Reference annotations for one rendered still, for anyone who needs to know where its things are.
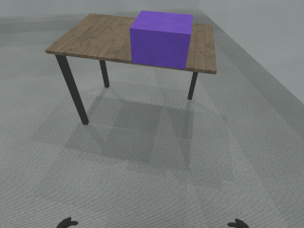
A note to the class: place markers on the right robot hand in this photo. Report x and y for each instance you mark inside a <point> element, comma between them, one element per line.
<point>238,224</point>

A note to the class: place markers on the carton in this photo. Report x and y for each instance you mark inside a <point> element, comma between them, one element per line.
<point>161,39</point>

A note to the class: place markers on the left robot hand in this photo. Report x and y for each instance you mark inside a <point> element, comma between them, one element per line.
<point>67,222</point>

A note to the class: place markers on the table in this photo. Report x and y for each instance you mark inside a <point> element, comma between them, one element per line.
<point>107,38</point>

